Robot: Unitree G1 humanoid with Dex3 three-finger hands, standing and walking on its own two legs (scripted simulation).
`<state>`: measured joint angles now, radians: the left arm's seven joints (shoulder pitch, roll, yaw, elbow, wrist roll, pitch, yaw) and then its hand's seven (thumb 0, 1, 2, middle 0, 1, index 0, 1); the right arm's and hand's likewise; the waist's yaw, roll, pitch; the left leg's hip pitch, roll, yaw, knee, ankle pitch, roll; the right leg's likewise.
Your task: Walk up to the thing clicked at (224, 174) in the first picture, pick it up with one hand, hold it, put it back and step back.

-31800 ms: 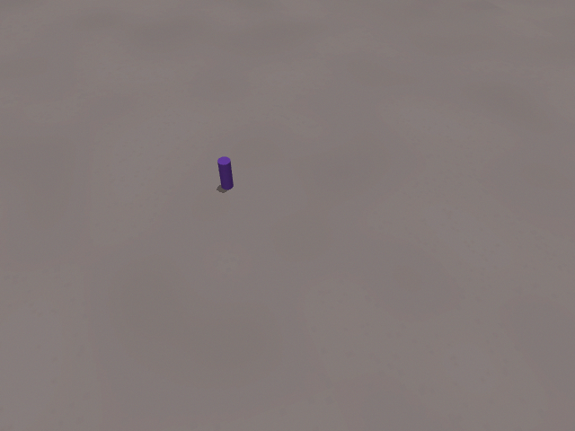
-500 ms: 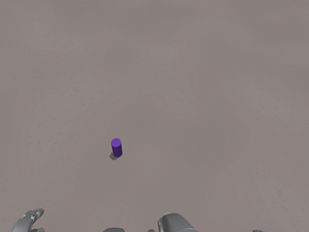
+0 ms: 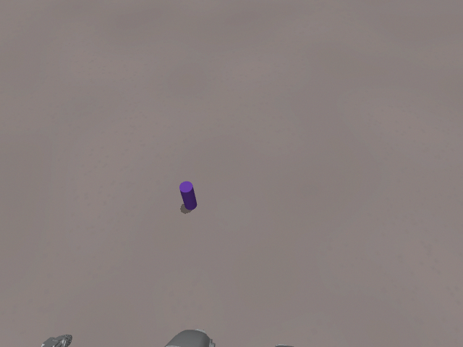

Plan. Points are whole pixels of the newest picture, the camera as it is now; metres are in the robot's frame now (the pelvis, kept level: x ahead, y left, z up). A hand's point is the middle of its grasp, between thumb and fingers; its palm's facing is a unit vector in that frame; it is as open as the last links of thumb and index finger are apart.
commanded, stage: step back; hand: left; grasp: from the side
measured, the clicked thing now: (188, 196) +0.78 +0.24 -0.68
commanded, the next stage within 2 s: stand in 1.64 s
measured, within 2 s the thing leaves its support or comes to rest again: neither
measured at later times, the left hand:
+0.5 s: hand out of the picture -0.11 +0.24 -0.15, palm faces -0.03 -0.91 -0.41, open 7.4 cm
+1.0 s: hand out of the picture -0.23 +0.25 -0.14, palm faces +0.06 -0.92 -0.39, open 7.4 cm
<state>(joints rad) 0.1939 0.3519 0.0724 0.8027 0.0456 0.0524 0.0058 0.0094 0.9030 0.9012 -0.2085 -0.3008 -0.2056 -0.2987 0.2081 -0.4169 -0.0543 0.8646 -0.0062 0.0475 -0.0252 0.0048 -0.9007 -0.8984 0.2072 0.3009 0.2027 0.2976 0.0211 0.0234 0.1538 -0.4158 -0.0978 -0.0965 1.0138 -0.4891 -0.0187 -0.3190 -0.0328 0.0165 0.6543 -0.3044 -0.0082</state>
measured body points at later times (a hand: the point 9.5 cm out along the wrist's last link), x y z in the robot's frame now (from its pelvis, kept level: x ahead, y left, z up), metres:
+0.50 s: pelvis -0.19 -0.03 -0.01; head -0.14 -0.05 +0.44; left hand -0.11 +0.28 -0.12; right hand -0.05 -0.35 -0.13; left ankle -0.08 +0.11 -0.70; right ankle -0.19 -0.15 -0.73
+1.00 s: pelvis -0.26 -0.03 +0.00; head -0.25 -0.03 +0.45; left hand -0.23 +0.30 -0.12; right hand -0.18 -0.34 -0.13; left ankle -0.27 +0.10 -0.73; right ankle -0.22 -0.14 -0.73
